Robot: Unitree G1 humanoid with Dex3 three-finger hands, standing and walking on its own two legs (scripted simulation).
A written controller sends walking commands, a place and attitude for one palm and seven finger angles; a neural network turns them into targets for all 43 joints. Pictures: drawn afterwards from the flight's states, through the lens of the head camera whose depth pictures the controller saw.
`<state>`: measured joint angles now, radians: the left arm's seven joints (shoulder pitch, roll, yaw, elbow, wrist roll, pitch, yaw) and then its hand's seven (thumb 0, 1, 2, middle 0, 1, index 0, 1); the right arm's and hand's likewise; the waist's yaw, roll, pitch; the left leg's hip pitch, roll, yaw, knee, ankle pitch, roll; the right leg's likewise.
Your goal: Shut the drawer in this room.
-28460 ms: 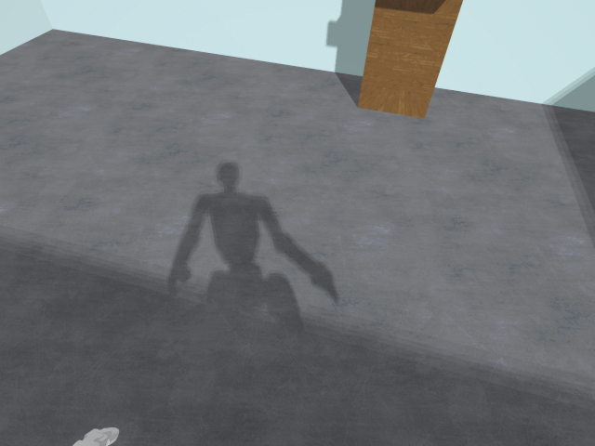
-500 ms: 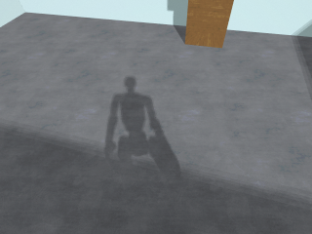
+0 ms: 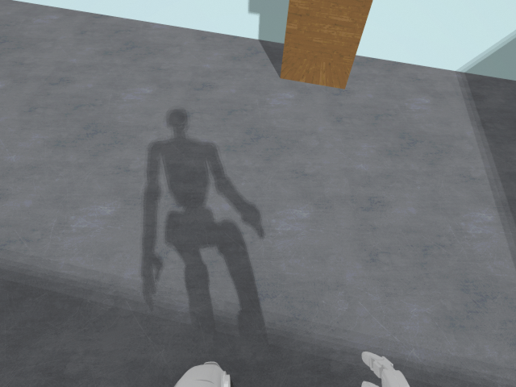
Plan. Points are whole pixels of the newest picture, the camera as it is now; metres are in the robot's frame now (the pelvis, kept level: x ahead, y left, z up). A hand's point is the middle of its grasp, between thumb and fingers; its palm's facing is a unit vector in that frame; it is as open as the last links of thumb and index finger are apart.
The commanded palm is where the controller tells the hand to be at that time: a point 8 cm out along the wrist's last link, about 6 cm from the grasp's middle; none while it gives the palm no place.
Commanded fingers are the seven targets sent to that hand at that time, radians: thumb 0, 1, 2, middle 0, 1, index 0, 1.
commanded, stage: turn or walk to find it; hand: left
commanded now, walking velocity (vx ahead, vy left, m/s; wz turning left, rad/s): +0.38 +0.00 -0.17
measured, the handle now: out of the picture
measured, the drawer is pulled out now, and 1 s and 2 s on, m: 0.20 0.20 0.20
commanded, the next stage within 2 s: stand and wait in 1.86 s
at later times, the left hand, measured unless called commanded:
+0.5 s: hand (221, 241) +0.40 +0.13 -0.15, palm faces -0.16 -0.97 -0.18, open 7.4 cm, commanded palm none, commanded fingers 0.00 0.90 0.90 -0.20 -0.30 -0.20 -0.30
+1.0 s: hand (199, 246) +0.40 +0.18 -0.18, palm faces +0.02 -0.99 -0.12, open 7.4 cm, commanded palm none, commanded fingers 0.00 0.90 0.90 -0.20 -0.30 -0.20 -0.30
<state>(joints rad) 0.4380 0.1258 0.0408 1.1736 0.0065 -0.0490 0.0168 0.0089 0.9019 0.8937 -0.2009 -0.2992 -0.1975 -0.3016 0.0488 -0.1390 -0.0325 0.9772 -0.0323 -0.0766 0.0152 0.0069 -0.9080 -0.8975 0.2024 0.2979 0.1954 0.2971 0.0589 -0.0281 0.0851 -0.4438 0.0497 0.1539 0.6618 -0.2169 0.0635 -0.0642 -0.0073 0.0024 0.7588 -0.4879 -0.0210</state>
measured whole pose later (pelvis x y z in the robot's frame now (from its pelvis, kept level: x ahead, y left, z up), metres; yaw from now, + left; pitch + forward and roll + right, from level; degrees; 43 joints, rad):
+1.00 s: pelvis +0.46 +0.01 +0.01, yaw -5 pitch -1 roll -2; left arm 0.38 0.18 0.05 1.16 0.01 -0.03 0.00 0.01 0.91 0.89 -0.20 -0.30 -0.19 -0.30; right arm 0.12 -0.19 -0.06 0.99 -0.03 -0.07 0.02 0.01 -0.92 -0.90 0.20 0.30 0.19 0.30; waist 0.05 -0.05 0.07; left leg -0.39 0.09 0.16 0.65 -0.25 0.04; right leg -0.14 -0.07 -0.11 0.74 -0.47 0.01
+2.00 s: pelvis +0.88 -0.04 +0.01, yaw -6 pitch +0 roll -3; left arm 0.39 0.17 0.04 1.15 0.02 -0.06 0.01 0.00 0.91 0.89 -0.20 -0.30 -0.19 -0.30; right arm 0.06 -0.20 -0.05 0.99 -0.02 -0.04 0.02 0.01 -0.91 -0.90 0.20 0.30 0.19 0.30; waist 0.07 0.00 0.06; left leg -0.43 0.11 0.11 0.59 -0.14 -0.02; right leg -0.03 -0.04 -0.19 0.42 -0.37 0.03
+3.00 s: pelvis +0.99 -0.07 +0.03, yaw -6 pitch -1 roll +0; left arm 0.33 0.08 -0.01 1.17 0.00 -0.01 0.04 0.01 0.91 0.89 -0.20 -0.30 -0.20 -0.30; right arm 0.29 -0.11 -0.01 1.18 -0.01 -0.01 -0.04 0.02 -0.92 -0.90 0.20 0.30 0.19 0.30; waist 0.01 0.00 0.02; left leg -0.14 0.07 0.14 0.38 -0.22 -0.02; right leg -0.12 -0.01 -0.11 0.39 -0.24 -0.02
